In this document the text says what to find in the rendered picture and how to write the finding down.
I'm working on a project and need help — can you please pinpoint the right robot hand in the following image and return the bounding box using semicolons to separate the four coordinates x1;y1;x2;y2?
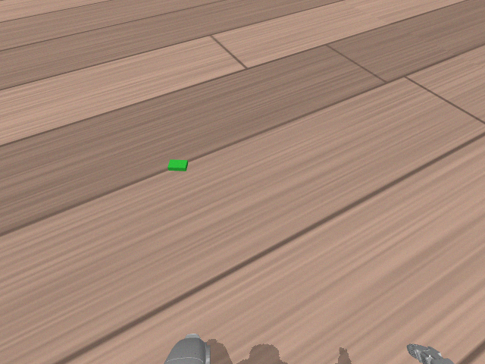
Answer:
407;344;455;364

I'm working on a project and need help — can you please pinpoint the small box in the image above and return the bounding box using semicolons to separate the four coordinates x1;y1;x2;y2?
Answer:
167;159;188;171

